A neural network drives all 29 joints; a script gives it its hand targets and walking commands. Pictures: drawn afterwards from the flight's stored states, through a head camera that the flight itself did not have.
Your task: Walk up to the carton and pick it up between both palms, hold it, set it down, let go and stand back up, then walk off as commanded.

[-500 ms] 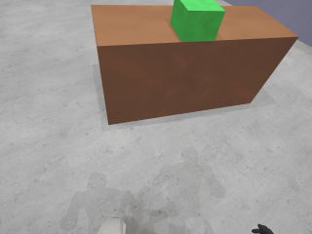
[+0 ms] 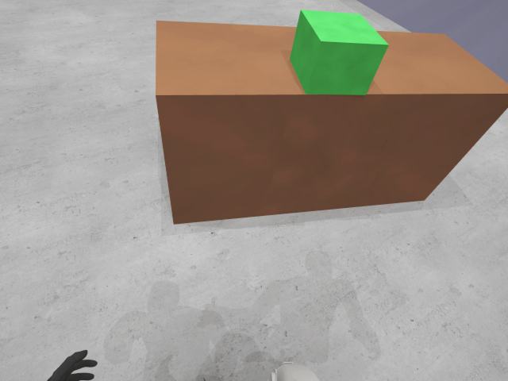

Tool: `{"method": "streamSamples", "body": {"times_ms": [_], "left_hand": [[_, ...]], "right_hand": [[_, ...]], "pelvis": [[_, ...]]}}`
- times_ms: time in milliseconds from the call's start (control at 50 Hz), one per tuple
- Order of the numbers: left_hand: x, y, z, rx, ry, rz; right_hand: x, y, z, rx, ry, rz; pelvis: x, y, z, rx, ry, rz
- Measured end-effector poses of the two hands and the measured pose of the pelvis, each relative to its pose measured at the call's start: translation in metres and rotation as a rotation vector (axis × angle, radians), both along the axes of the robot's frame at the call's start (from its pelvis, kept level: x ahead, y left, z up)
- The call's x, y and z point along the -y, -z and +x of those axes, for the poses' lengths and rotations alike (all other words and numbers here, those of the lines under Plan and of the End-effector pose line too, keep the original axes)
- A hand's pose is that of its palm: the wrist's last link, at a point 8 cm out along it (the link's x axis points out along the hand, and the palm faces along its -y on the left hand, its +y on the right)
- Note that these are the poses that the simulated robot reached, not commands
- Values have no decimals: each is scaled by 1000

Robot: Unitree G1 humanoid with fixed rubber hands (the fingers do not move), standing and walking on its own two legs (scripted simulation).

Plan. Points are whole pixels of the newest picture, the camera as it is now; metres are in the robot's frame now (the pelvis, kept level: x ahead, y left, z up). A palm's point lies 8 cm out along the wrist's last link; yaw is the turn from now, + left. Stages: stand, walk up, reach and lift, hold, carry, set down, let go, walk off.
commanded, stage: walk up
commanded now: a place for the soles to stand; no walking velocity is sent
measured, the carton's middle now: (333, 53) +1.06 -0.28 +0.02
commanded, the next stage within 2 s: none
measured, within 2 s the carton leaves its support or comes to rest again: neither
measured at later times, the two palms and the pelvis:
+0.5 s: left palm out of the picture +0.15 +0.21 -0.12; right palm (479, 360) +0.18 -0.41 -0.08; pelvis +0.11 -0.09 +0.00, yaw +3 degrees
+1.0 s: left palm (193, 311) +0.27 +0.09 -0.12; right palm out of the picture +0.24 -0.54 -0.10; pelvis +0.19 -0.22 -0.01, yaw +4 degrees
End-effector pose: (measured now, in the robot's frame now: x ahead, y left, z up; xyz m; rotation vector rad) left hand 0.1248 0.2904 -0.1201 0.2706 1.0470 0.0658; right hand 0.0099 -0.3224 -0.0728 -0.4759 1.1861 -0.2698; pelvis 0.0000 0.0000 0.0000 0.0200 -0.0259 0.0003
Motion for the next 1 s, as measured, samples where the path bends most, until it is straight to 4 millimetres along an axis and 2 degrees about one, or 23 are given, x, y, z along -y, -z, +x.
{"method": "streamSamples", "body": {"times_ms": [60,100,220,320,400,500,540,620,760,860,940,1000], "left_hand": [[26,-2,17,9,15,28],[42,-3,21,10,25,45],[64,-24,12,-54,-13,84],[75,-25,10,-105,-30,88],[80,-14,17,-123,-44,67],[78,4,25,-146,-78,33],[77,12,32,-153,-80,22],[81,9,59,-114,-94,8],[107,9,105,-52,-86,-13],[139,5,127,-40,-90,1],[175,4,143,-44,-76,38],[198,1,140,-52,-76,66]], "right_hand": [[28,14,14,-5,3,21],[45,23,28,1,6,36],[72,14,81,41,-15,59],[84,10,117,62,-26,59],[89,6,141,72,-40,38],[85,3,168,57,-80,6],[84,3,172,66,-81,-5],[93,-9,168,51,-67,-40],[122,-13,176,22,-65,-60],[156,-5,195,13,-74,-43],[195,14,211,5,-71,-14],[218,29,229,0,-70,11]], "pelvis": [[28,6,14,-18,8,27],[46,9,22,-9,14,26],[77,-9,54,-2,-1,28],[90,-12,76,2,-5,6],[94,-9,91,5,-15,-18],[89,-2,108,-13,-52,-51],[87,2,115,13,-52,-42],[92,-2,130,33,-62,-51],[117,-2,149,32,-73,-33],[152,1,166,19,-81,-16],[191,9,181,-1,-70,21],[217,14,192,16,-71,21]]}}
